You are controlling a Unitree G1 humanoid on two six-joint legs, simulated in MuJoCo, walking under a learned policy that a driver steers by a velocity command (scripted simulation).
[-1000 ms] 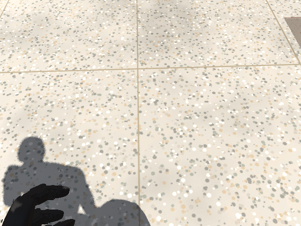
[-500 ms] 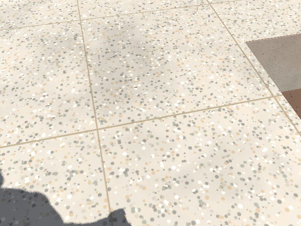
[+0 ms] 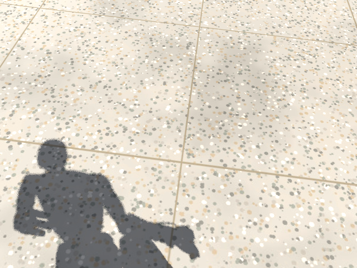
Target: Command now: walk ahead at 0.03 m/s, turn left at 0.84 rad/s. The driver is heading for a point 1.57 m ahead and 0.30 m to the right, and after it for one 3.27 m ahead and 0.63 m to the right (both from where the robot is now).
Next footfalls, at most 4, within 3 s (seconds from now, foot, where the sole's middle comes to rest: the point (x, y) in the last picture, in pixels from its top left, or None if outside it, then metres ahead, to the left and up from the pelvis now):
0.18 right None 0.09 -0.14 -0.78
0.62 left None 0.09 0.04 -0.78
1.04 right None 0.03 -0.16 -0.78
1.46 left None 0.10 0.05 -0.78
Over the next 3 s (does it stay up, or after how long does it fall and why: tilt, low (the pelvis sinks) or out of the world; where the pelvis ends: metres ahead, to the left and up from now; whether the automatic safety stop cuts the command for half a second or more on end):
stays up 1.22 -0.35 -0.03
